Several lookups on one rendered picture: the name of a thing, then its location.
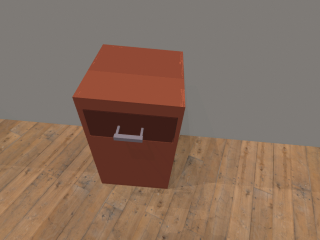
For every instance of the drawer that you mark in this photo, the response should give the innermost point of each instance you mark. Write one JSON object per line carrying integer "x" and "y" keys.
{"x": 155, "y": 128}

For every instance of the handle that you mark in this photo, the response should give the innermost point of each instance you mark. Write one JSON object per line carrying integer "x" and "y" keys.
{"x": 128, "y": 138}

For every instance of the cabinet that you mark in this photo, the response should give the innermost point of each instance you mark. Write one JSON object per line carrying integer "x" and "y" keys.
{"x": 133, "y": 80}

